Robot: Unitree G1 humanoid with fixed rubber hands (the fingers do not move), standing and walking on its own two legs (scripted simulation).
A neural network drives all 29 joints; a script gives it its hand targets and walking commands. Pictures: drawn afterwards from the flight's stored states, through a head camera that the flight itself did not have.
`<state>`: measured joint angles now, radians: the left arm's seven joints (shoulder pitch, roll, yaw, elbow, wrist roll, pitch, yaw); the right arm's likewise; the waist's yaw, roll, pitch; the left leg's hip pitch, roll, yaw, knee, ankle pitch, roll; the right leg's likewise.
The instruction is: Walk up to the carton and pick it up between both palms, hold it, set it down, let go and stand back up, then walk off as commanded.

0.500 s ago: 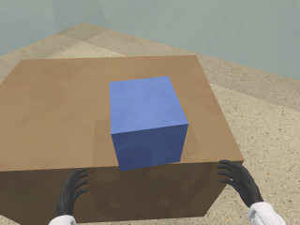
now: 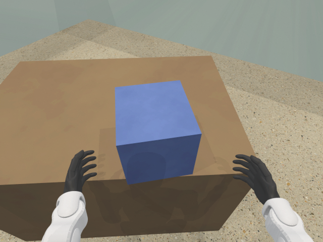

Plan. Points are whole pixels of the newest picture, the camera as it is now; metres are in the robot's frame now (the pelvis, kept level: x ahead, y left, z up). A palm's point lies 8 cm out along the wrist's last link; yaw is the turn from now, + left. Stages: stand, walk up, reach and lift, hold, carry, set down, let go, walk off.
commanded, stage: reach and lift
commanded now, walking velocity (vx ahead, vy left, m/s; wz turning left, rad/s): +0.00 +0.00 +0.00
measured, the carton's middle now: (154, 131) +0.44 +0.03 +0.01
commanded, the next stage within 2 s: none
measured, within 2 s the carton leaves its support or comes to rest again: neither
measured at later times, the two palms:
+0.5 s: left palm (72, 152) +0.30 +0.21 +0.10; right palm (252, 149) +0.31 -0.21 +0.08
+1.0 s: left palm (81, 123) +0.37 +0.20 +0.13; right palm (241, 119) +0.38 -0.20 +0.11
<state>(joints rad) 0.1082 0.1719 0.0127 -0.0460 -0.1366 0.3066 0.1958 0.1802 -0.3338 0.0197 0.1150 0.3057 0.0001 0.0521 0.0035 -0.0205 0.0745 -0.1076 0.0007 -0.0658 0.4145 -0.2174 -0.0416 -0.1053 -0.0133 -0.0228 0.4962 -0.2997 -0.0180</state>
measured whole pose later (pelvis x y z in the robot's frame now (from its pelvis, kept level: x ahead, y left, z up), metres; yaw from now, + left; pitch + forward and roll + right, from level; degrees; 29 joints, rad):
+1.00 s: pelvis -0.01 +0.00 +0.00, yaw +0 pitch +1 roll +1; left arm -0.58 0.17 0.22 0.25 -0.14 0.60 0.17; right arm -0.59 -0.36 0.07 0.49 0.38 0.26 0.00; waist 0.00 -0.02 0.05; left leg -0.26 0.02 -0.07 0.41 -0.18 -0.05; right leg -0.26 0.00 -0.02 0.50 -0.26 -0.03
